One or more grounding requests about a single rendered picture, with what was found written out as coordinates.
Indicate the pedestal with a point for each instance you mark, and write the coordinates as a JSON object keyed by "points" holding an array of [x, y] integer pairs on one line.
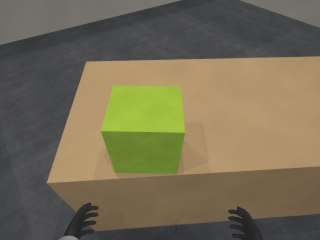
{"points": [[252, 140]]}

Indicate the robot right hand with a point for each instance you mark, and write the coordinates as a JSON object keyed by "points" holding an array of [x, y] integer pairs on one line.
{"points": [[249, 227]]}

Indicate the carton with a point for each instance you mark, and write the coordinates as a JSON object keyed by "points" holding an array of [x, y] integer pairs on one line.
{"points": [[143, 129]]}

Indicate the robot left hand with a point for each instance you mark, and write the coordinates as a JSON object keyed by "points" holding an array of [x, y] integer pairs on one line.
{"points": [[76, 225]]}

